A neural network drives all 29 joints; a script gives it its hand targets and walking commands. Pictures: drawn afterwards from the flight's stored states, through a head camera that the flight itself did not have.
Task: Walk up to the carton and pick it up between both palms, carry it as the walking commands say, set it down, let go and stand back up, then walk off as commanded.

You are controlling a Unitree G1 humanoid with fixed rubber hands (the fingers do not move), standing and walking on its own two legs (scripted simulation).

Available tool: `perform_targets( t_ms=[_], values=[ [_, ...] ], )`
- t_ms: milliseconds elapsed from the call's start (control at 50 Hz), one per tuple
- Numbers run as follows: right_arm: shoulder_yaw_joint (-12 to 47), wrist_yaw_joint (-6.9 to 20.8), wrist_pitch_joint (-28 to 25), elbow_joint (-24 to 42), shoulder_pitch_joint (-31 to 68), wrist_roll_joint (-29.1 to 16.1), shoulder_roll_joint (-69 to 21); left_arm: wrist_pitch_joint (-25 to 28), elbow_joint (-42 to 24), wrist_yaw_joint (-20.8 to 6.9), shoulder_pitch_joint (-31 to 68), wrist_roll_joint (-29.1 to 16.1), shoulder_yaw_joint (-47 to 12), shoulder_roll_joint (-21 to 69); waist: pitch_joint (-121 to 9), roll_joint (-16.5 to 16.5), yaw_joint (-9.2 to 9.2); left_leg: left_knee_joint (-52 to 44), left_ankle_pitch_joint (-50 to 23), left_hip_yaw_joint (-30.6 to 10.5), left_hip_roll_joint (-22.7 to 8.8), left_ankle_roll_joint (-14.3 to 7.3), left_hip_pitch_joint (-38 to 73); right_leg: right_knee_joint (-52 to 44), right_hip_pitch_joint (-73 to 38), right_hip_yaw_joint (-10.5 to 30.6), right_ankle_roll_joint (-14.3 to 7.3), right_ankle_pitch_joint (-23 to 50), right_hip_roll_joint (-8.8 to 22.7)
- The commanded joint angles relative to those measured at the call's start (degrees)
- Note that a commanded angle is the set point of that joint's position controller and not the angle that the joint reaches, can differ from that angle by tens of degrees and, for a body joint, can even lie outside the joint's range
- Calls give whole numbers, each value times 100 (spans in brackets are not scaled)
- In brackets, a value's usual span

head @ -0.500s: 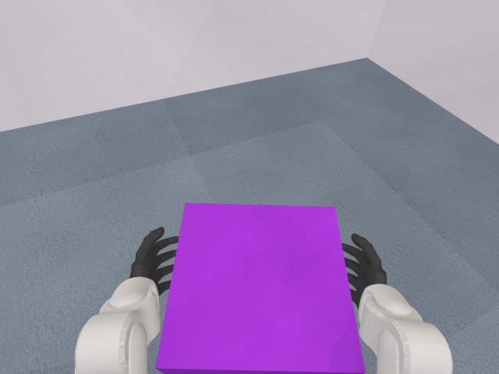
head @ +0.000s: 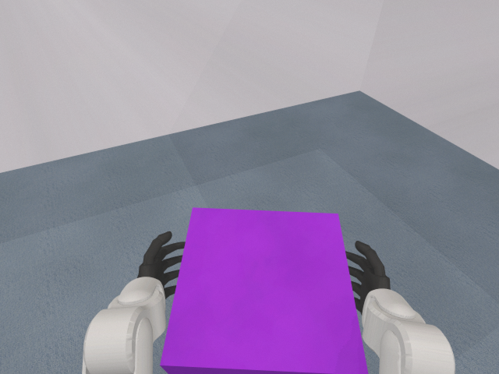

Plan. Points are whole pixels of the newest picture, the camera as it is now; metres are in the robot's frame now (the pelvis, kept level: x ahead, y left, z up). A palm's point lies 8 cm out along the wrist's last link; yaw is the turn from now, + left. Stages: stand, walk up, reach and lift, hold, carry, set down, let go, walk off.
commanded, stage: carry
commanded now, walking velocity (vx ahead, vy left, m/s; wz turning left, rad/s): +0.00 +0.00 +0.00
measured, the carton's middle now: (260, 311) +0.23 +0.00 +0.03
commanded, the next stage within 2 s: hold in 1.54 s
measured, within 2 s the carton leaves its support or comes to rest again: neither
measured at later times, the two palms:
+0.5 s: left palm (161, 283) +0.24 +0.14 +0.09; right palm (378, 293) +0.23 -0.16 +0.09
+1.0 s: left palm (173, 278) +0.24 +0.12 +0.09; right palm (387, 287) +0.24 -0.18 +0.09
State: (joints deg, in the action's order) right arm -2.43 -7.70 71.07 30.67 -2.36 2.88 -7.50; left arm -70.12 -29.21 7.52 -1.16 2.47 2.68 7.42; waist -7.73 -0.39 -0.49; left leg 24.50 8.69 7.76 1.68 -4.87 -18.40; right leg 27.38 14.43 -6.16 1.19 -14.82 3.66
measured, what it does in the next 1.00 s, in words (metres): stands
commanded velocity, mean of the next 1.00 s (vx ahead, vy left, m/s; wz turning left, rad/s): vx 0.00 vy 0.00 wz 0.00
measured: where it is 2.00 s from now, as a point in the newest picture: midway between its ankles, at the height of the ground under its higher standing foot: outside the picture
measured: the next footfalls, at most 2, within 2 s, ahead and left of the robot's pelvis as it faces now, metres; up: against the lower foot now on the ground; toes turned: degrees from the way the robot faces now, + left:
none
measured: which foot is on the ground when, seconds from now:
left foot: down 0.00-1.00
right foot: down 0.00-1.00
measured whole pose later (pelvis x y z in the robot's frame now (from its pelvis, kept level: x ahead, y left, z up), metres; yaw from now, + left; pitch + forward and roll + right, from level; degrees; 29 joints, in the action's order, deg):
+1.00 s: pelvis +0.01 -0.03 +0.00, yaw +0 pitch +3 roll +0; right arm -2.7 -7.9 70.3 30.2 -0.6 2.5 -7.4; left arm -69.1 -29.1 7.4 0.0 2.5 3.1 7.3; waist -6.5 0.0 -0.6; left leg 27.2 10.3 6.3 -0.3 -2.6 -19.9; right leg 28.8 15.1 -6.9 -0.9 -16.5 1.9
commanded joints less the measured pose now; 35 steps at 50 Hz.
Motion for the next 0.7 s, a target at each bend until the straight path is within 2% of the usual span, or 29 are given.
perform_targets(
  t_ms=[0, 160, 500, 680],
  values=[
    [3595, 665, -131, 647, 2418, -1655, -4162, 76, -487, -660, 2330, -1487, -3459, 4331, -532, 6, 21, -741, 593, -1026, -900, 189, 431, -483, 171, 436, -168, -284, 443],
    [3600, 654, -198, 693, 2427, -1641, -4204, 113, -545, -676, 2383, -1538, -3523, 4428, -690, -9, 24, -694, 414, -1052, -908, 159, 535, -435, 137, 443, -238, -152, 387],
    [3643, 658, -238, 761, 2447, -1672, -4144, 161, -586, -649, 2286, -1504, -3512, 4378, -865, 4, 6, -306, -481, -982, -912, 138, 644, -358, 62, 479, -267, 300, 406],
    [3603, 629, -219, 758, 2440, -1641, -4083, 152, -610, -628, 2284, -1502, -3498, 4303, -895, 30, -4, -181, -614, -930, -900, 143, 634, -327, 22, 482, -270, 508, 410]
  ],
)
